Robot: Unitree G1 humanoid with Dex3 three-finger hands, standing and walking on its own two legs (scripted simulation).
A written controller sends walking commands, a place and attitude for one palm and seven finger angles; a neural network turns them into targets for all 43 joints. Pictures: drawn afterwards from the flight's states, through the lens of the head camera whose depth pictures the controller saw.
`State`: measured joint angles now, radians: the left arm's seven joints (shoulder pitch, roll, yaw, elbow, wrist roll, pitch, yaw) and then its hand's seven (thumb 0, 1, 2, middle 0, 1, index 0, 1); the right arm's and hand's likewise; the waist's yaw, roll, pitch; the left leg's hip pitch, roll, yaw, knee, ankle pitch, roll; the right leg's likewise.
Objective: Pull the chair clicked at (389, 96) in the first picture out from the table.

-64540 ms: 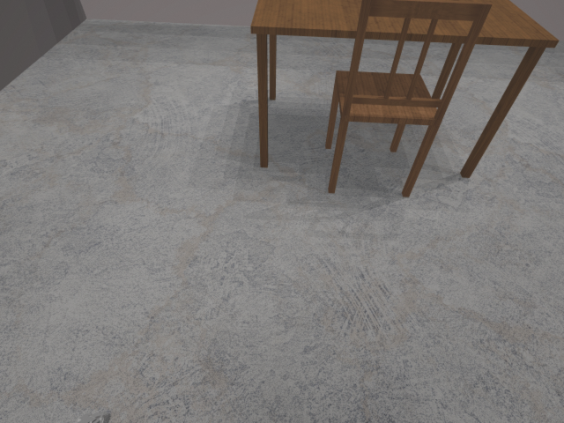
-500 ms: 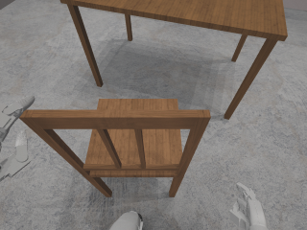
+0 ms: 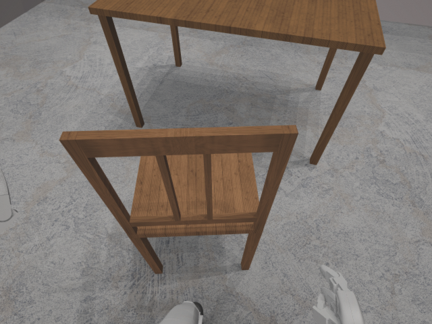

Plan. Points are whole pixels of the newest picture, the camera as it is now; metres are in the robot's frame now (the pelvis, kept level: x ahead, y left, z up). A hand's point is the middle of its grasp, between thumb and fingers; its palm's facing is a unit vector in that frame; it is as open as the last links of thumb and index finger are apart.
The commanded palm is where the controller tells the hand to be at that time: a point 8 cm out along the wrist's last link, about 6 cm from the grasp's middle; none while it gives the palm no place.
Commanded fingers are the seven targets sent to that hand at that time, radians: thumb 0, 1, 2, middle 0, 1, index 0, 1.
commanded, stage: step back with the hand held close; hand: left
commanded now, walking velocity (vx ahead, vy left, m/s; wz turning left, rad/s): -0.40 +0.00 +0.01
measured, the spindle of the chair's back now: (170, 191) +0.40 +0.16 -0.07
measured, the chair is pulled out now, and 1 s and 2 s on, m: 0.58 0.58 0.58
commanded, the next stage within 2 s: stop stepping back and stand still in 0.10 s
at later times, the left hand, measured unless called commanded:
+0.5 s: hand out of the picture +0.11 +0.27 +0.18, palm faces +0.40 -0.75 -0.53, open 7.4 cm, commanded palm +0.06 +0.30 +0.19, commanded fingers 0.00 0.90 0.90 -0.20 -0.30 -0.20 -0.30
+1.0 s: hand out of the picture +0.10 +0.28 +0.16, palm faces +0.45 -0.77 -0.46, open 7.4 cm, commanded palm none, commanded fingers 0.00 0.90 0.90 -0.20 -0.30 -0.20 -0.30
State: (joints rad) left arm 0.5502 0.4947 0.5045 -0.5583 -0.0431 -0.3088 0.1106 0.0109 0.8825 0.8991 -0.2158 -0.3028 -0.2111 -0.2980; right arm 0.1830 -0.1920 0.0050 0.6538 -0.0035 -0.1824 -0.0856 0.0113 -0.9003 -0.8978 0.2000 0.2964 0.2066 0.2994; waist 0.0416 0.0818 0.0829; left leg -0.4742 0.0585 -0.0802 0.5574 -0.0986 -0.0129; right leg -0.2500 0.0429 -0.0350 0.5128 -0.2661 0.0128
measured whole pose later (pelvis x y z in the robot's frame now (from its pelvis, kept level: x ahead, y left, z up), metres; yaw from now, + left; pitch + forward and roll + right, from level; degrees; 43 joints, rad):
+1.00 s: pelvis -0.09 +0.00 +0.01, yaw +0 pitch -2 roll -1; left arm 0.54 0.39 0.39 -0.39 -0.02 -0.19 0.14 0.01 0.88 0.90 -0.21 -0.30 -0.21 -0.30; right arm 0.25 -0.20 0.00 0.68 0.01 -0.17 -0.08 0.01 -0.90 -0.90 0.20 0.30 0.21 0.30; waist 0.02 0.03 -0.01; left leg -0.27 0.00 -0.05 0.51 -0.21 0.01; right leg -0.22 0.00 -0.03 0.43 -0.17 0.01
